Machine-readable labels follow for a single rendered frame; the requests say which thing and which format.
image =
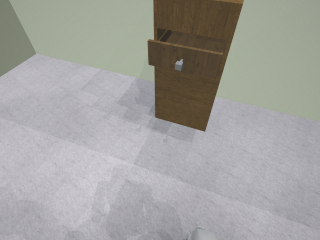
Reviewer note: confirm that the cabinet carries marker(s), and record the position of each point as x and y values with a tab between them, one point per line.
184	98

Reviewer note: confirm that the drawer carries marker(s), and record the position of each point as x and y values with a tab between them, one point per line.
201	55

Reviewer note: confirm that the handle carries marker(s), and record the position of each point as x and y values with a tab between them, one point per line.
179	65

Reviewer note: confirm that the robot right thigh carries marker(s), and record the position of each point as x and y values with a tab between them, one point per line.
200	234

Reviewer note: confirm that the robot right shin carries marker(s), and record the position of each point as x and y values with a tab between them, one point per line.
199	227

